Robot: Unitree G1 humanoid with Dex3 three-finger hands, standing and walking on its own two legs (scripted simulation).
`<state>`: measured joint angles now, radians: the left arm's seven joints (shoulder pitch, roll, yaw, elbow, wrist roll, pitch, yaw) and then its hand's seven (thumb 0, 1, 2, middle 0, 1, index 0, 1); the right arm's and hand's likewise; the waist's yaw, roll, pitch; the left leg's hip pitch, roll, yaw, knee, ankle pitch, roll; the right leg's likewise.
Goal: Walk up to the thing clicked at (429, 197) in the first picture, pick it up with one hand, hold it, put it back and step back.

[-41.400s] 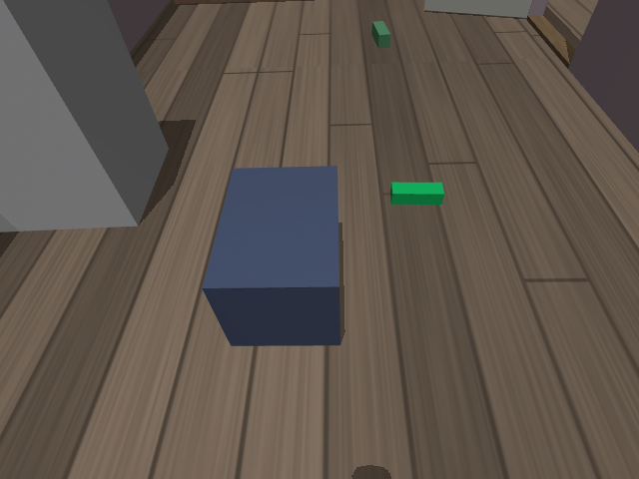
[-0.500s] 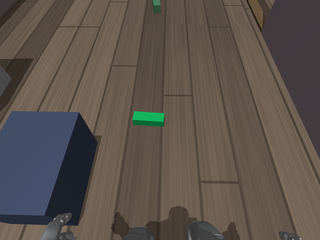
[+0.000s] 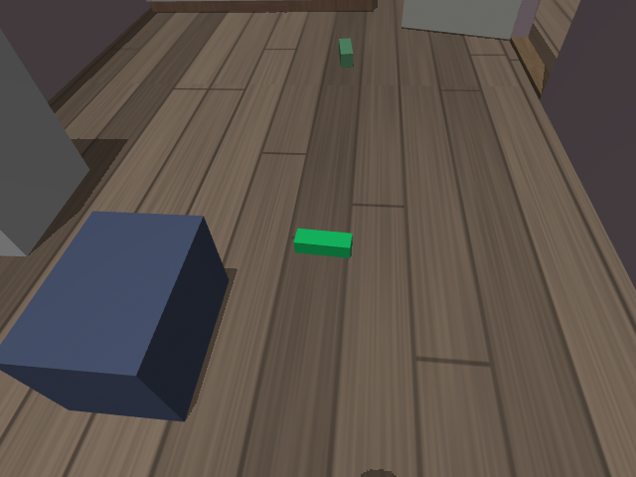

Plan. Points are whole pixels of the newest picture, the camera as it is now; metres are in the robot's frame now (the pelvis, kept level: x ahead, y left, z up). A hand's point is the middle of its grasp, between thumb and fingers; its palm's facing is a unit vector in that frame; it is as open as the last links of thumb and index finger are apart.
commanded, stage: step back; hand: left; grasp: from above
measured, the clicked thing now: (323, 243) +1.07 +0.12 -0.73
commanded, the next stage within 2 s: stand in 0.80 s
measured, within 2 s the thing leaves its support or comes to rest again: neither
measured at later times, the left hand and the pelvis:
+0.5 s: hand out of the picture +0.07 +0.27 -0.14, palm faces +0.02 -0.92 -0.38, open 7.4 cm; pelvis +0.03 +0.00 +0.00, yaw +1 degrees
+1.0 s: hand (172, 457) +0.17 +0.26 -0.13, palm faces -0.05 -0.94 -0.34, open 7.4 cm; pelvis +0.06 +0.01 +0.02, yaw -1 degrees
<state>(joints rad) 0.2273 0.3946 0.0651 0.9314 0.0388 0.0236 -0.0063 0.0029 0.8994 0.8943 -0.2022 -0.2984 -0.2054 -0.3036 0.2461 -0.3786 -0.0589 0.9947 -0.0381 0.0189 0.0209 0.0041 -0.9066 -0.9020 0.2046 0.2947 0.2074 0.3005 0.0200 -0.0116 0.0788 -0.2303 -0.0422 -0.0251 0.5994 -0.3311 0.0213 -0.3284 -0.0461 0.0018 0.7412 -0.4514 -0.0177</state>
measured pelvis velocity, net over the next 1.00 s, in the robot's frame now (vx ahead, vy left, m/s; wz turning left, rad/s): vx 0.06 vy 0.01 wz -0.02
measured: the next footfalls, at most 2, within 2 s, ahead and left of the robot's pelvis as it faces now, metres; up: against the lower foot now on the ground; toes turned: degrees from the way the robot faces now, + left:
left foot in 0.50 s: +0.12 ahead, +0.14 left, +0.00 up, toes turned +1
